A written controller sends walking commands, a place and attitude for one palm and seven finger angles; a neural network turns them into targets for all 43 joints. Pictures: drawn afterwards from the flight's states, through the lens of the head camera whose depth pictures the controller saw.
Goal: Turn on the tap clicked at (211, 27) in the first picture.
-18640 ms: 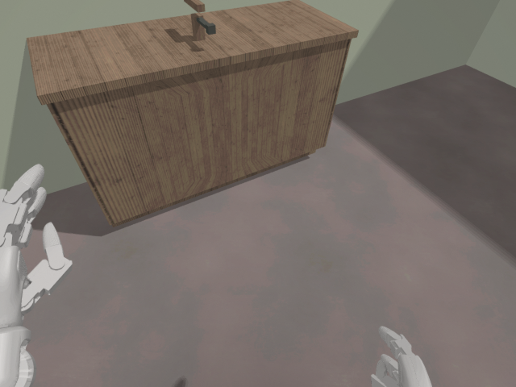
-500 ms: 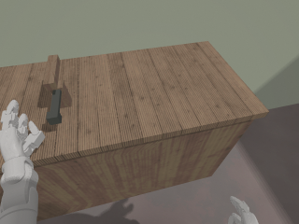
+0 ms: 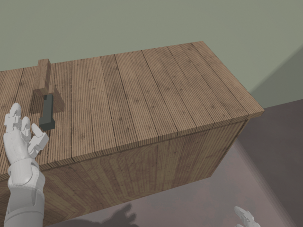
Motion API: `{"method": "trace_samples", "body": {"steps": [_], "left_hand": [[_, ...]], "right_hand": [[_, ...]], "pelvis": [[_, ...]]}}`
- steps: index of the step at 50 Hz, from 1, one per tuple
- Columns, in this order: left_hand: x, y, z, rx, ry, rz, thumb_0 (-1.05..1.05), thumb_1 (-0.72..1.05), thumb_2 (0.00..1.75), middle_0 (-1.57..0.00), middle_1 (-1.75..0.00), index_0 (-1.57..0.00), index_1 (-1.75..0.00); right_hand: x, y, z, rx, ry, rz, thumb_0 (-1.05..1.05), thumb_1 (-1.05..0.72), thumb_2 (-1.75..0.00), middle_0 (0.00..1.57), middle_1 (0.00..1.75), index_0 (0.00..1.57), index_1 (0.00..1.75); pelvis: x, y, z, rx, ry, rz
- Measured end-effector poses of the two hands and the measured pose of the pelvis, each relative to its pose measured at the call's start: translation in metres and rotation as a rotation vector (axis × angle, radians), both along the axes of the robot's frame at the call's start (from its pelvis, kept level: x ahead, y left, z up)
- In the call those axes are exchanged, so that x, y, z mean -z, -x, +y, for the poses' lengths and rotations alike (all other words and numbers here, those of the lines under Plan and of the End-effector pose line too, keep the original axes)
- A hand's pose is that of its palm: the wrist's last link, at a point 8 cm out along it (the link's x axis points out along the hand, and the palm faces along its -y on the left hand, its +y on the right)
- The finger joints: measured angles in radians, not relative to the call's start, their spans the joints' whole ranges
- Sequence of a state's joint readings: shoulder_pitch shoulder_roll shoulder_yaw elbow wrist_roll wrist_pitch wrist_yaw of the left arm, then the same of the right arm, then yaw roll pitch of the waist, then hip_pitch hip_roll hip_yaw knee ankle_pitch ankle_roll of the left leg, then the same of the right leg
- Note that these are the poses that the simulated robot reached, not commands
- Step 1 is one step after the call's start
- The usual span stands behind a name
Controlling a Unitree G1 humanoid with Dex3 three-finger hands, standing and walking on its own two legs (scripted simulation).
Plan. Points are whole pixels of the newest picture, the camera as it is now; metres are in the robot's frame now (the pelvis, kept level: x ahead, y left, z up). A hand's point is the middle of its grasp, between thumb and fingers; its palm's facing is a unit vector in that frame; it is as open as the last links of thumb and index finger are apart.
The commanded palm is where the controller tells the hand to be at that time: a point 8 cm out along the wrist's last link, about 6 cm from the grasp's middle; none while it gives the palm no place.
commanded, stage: push the lever round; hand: left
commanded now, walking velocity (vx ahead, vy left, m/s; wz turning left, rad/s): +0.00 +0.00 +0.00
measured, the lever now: (47, 123) +0.35 +0.30 +0.09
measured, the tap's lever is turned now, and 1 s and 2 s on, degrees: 2 25 60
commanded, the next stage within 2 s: none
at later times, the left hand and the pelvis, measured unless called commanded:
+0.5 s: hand (58, 133) +0.32 +0.26 +0.08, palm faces +0.63 -0.78 -0.05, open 7.7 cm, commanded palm +0.28 +0.29 +0.08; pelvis +0.00 +0.00 +0.00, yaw +1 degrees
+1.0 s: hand (71, 128) +0.34 +0.23 +0.08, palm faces +0.71 -0.70 -0.05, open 7.7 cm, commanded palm +0.29 +0.25 +0.08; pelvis +0.00 -0.01 +0.00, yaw +1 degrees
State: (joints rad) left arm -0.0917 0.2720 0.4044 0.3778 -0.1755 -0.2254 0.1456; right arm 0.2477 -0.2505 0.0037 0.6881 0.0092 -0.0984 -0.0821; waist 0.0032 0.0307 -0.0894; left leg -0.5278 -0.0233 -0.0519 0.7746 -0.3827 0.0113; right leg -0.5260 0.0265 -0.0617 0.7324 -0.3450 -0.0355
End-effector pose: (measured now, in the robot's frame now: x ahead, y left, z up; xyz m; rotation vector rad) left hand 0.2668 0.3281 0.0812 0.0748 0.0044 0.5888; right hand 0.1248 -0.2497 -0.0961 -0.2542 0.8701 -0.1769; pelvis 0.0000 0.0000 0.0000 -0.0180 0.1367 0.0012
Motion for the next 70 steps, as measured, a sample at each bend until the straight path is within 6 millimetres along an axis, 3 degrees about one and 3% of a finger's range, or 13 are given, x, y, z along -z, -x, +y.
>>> {"method": "trace_samples", "body": {"steps": [24,53,70], "left_hand": [[-0.001,-0.005,-0.035,-0.083,0.013,-0.024,0.02,0.92,0.91,-0.15,-0.15,-0.15,-0.15],[-0.003,-0.019,-0.075,-0.214,0.023,-0.010,0.01,0.92,0.91,-0.15,-0.15,-0.15,-0.15],[-0.003,-0.039,-0.097,-0.280,0.039,0.015,0.00,0.91,0.92,-0.15,-0.15,-0.15,-0.15]], "right_hand": [[-0.003,-0.022,0.012,-0.048,-0.029,-0.043,0.01,-0.90,-0.89,0.20,0.30,0.20,0.30],[-0.001,-0.019,0.007,-0.038,-0.025,0.006,0.01,-0.90,-0.89,0.20,0.30,0.20,0.30],[0.004,-0.019,0.012,-0.042,-0.043,0.031,0.01,-0.90,-0.89,0.20,0.30,0.20,0.30]], "pelvis": [[0.000,0.001,-0.001,-0.009,-0.002,-0.011],[0.000,0.004,-0.005,-0.013,-0.005,-0.021],[0.000,0.006,-0.007,-0.013,-0.006,-0.009]]}}
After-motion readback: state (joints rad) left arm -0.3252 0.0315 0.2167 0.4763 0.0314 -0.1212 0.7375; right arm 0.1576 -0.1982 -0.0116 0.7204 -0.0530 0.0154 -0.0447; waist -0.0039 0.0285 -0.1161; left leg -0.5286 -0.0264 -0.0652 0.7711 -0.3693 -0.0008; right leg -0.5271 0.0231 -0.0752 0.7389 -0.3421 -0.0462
